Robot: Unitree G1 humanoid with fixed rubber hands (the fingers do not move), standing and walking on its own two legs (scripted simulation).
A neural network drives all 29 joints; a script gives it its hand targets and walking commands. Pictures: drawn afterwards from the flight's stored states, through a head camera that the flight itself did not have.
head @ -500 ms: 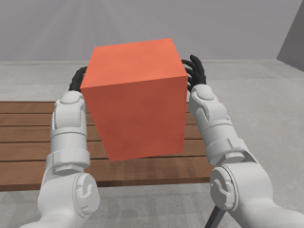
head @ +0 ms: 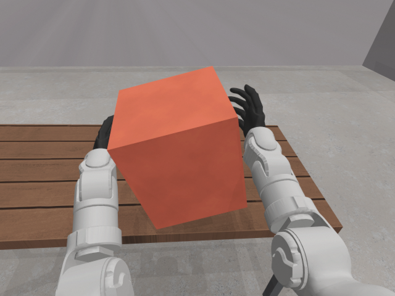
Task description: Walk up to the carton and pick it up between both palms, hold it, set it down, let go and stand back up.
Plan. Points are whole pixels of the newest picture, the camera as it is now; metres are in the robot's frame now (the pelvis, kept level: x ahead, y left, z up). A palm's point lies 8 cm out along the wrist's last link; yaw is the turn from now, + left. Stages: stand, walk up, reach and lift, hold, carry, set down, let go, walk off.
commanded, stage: set down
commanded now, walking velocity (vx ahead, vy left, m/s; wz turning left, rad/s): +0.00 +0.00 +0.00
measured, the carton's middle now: (183, 149) +0.41 +0.02 +0.15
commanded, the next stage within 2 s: none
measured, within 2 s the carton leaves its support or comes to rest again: neither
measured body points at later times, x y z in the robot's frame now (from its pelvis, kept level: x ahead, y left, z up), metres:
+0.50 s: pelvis +0.00 +0.00 +0.00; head -0.04 +0.03 +0.45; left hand +0.41 +0.17 +0.15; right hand +0.41 -0.13 +0.20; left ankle +0.01 +0.13 -0.74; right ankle +0.00 -0.10 -0.74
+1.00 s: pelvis +0.02 +0.00 +0.00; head +0.00 +0.02 +0.45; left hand +0.43 +0.19 +0.13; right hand +0.45 -0.11 +0.19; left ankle +0.01 +0.13 -0.74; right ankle +0.00 -0.10 -0.74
